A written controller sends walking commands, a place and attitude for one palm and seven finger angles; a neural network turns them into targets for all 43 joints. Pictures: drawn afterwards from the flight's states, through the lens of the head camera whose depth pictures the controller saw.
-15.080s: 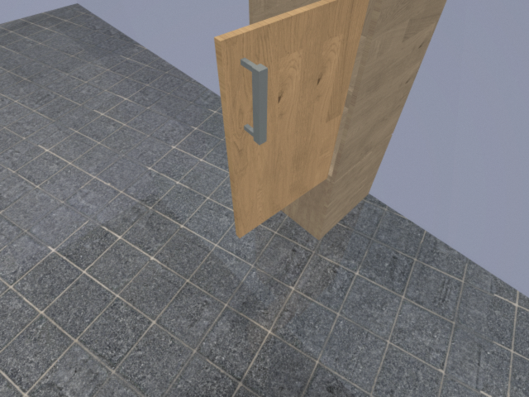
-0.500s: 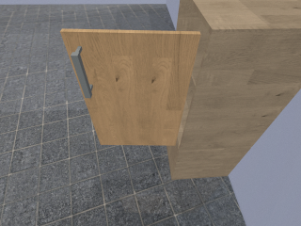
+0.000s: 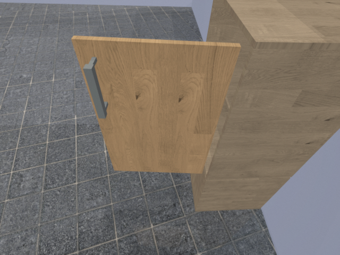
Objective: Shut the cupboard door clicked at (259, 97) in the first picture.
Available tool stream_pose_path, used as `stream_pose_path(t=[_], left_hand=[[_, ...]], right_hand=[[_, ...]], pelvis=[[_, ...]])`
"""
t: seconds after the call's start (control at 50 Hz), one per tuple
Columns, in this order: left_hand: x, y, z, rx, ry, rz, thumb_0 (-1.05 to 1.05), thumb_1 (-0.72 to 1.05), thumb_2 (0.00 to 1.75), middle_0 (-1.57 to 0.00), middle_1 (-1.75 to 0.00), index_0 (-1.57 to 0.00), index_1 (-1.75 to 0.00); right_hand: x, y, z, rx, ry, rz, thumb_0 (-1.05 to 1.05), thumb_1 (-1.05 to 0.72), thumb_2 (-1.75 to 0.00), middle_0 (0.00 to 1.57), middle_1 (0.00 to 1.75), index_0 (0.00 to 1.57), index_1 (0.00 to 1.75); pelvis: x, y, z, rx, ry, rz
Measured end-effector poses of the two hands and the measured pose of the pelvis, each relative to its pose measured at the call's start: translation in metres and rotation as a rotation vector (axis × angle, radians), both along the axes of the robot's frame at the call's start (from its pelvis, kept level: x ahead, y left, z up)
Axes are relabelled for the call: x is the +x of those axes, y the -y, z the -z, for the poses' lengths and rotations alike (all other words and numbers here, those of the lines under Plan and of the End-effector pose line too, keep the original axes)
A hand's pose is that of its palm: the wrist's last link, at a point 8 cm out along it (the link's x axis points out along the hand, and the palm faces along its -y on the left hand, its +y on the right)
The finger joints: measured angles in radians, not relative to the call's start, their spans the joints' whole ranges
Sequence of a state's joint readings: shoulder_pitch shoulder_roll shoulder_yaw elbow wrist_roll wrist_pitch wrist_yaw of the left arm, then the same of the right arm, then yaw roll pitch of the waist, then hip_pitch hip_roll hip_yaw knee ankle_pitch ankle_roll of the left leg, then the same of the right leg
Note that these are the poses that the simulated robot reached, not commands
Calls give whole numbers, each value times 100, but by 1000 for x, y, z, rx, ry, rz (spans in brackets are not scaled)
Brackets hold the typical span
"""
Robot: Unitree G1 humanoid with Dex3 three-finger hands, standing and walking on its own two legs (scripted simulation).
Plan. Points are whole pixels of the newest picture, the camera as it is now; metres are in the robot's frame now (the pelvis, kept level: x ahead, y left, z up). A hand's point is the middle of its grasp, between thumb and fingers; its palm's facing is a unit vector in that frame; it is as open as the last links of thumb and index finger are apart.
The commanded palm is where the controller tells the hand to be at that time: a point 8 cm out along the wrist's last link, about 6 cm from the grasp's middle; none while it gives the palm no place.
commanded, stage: come to a stop and stand still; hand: left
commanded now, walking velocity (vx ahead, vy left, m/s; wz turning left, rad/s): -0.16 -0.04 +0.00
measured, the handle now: (98, 89) +0.48 +0.23 +0.13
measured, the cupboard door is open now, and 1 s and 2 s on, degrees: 86 86 86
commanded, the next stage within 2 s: look again from close up in 1.56 s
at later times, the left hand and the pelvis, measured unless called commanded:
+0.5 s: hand out of the picture +0.09 +0.19 -0.17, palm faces +0.01 -0.98 -0.22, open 7.4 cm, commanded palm none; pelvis +0.01 +0.01 +0.00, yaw +0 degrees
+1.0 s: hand out of the picture -0.03 +0.18 -0.16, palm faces +0.00 -0.97 -0.23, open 7.4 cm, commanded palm none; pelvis -0.01 -0.01 +0.01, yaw +0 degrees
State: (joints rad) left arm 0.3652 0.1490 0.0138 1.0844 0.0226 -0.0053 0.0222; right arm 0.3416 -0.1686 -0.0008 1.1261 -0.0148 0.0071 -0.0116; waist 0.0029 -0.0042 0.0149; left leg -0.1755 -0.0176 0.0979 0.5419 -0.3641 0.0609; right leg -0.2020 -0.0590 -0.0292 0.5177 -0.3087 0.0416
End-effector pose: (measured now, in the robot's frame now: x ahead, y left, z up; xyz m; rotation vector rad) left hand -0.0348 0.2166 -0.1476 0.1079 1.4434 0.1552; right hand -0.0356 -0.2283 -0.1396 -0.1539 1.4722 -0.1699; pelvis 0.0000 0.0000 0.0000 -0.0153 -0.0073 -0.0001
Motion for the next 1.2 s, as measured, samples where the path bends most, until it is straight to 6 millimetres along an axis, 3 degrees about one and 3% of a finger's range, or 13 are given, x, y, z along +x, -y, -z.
stream_pose_path(t=[0.12, 0.24, 0.36, 0.48, 0.6, 0.72, 0.82, 0.98, 1.08, 1.2], left_hand=[[17, -14, 6, 2, -54, 8, 0, 91, 90, -20, -30, -20, -30], [68, -25, -2, 44, 33, 27, 0, 91, 90, -20, -30, -20, -30], [105, -29, -7, 72, 134, 52, 0, 91, 90, -20, -30, -19, -30], [117, -24, -4, 61, 184, 74, 0, 91, 90, -20, -30, -19, -30], [108, -18, -6, 39, 249, 76, 0, 91, 90, -20, -30, -20, -30], [82, -18, -17, 54, 242, 82, 0, 92, 90, -20, -30, -20, -30], [49, -19, -22, 70, 171, 82, 0, 91, 90, -20, -30, -20, -30], [5, -9, -22, 66, 33, 50, 0, 91, 90, -20, -30, -20, -30], [0, 3, -19, 46, -7, 41, 0, 91, 90, -20, -30, -20, -30], [19, 19, -14, 15, 11, 44, 0, 91, 90, -20, -30, -20, -30]], right_hand=[[17, -19, -2, -24, 9, 16, 0, -91, -90, 20, 30, 20, 30], [26, -34, 0, 7, -11, 33, 0, -91, -90, 20, 30, 20, 30], [45, -31, 11, 19, 13, 51, 0, -90, -90, 20, 30, 20, 30], [60, -19, 9, -9, 92, 40, 1, -92, -89, 20, 30, 20, 30], [74, -4, 0, -43, 235, -4, 1, -92, -90, 20, 30, 20, 30], [76, -8, -2, -2, 304, -44, 0, -91, -90, 20, 30, 20, 30], [59, -5, 1, 25, 267, -52, 0, -92, -90, 20, 30, 20, 30], [12, 2, 5, 46, 96, -44, 0, -91, -90, 20, 30, 20, 30], [-9, 3, 4, 51, 10, -25, 0, -91, -90, 20, 30, 20, 30], [-13, 0, 3, 58, -30, -13, 0, -91, -90, 20, 30, 20, 30]], pelvis=[[23, -14, 2, 5, 10, 14], [30, -15, -2, 16, 22, -1], [29, -14, 2, 6, -1, 0], [16, -13, 4, 11, -1, 2], [6, -13, 6, 3, 27, 1], [-7, -11, 0, 16, 50, 13], [-15, -6, -4, 27, 38, 17], [-15, 4, -6, 31, 11, 9], [-7, 10, -7, 30, 6, 3], [2, 15, -7, 27, 7, -3]])
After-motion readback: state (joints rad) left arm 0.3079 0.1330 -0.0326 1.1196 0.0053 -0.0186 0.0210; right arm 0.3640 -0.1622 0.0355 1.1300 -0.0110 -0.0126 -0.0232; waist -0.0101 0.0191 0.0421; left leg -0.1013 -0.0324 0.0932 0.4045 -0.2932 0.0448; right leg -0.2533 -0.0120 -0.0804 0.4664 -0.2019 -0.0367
